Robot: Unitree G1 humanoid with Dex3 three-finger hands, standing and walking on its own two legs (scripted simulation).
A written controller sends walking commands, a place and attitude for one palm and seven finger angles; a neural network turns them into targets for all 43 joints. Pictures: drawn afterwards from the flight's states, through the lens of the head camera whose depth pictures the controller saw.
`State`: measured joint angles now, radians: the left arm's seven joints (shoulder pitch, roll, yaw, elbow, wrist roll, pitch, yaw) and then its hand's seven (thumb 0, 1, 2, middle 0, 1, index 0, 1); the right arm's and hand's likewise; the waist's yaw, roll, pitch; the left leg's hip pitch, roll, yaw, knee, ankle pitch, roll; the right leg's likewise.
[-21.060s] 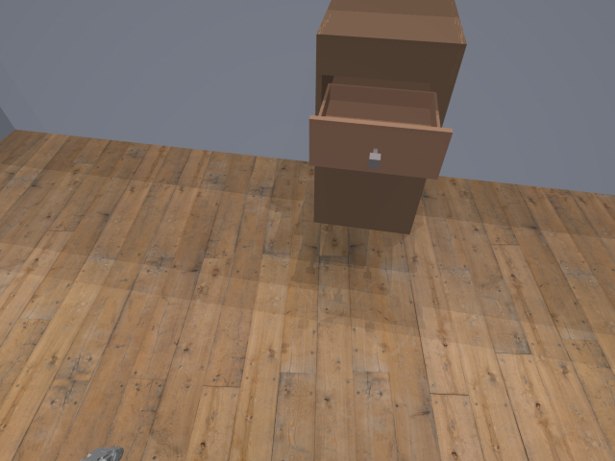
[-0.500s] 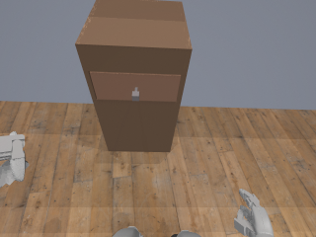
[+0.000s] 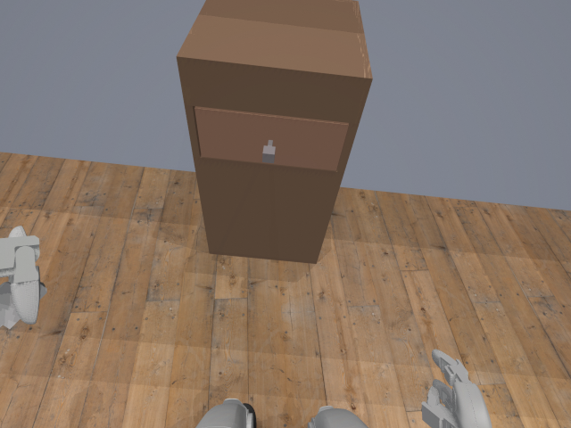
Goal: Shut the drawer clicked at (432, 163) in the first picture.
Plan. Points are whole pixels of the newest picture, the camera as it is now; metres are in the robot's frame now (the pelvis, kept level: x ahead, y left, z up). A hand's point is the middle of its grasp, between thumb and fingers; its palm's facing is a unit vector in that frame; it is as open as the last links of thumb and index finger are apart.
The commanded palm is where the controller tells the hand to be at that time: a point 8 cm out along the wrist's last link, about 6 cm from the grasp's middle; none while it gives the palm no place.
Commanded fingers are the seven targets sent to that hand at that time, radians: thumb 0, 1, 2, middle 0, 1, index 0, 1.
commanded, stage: step back with the hand held close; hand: left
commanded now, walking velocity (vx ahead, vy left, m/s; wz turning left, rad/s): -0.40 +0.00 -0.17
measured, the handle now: (269, 150) +0.77 +0.05 -0.14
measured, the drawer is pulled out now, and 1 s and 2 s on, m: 0.00 0.00 0.00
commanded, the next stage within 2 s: stop stepping back and stand still in 0.28 s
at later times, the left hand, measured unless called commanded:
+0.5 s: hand (23, 414) +0.12 +0.20 +0.19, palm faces +0.03 -0.88 -0.47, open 3.3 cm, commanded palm +0.06 +0.27 +0.20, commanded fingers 0.00 0.90 0.90 -1.40 -1.60 -1.40 -1.60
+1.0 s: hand out of the picture -0.01 +0.24 +0.20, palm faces +0.19 -0.84 -0.50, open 3.3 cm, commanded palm -0.05 +0.30 +0.20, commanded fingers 0.00 0.90 0.90 -1.40 -1.60 -1.40 -1.60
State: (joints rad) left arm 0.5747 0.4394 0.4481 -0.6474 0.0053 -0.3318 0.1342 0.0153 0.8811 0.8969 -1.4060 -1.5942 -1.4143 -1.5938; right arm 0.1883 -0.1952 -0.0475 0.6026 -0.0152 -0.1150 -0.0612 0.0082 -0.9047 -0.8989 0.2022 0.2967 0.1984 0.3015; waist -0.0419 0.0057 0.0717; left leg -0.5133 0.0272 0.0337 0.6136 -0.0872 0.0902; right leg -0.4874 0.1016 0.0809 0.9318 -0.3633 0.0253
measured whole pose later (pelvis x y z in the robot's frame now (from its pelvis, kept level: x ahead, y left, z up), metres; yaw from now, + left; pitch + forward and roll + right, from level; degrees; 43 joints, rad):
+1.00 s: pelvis -0.23 +0.05 +0.01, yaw -11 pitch -2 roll +0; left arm 0.64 0.47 0.42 -0.65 -0.01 -0.22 0.14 0.02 0.89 0.90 -1.40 -1.59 -1.41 -1.59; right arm 0.31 -0.14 0.02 0.63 -0.01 -0.10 -0.04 0.01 -0.90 -0.90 0.20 0.30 0.20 0.30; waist -0.04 -0.04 -0.04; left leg -0.46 0.03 0.00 0.89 -0.39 0.01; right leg -0.31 0.01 -0.08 0.61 -0.30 -0.07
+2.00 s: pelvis -0.22 +0.08 +0.03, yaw -9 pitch -1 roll +0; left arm 0.33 0.19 -0.01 1.13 0.01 0.02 0.03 0.01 0.91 0.90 -0.56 -0.72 -0.57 -0.70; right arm 0.31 -0.15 -0.01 1.10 -0.01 0.02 -0.02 0.00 -0.91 -0.90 0.20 0.30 0.19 0.30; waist 0.00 0.01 0.07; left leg -0.19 0.02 0.09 0.42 -0.21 0.02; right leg -0.18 -0.03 -0.08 0.41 -0.20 0.00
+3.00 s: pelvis -0.21 +0.08 +0.03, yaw -10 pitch -2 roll +0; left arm 0.25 0.15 0.00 1.15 0.02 -0.01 0.03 0.01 0.91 0.90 -0.20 -0.30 -0.20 -0.29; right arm 0.27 -0.14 -0.02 1.14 -0.01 -0.01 -0.02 0.00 -0.91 -0.90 0.20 0.30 0.19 0.30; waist -0.01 0.01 0.06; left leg -0.14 0.01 0.11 0.38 -0.21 0.03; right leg -0.15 -0.04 -0.05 0.39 -0.21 0.01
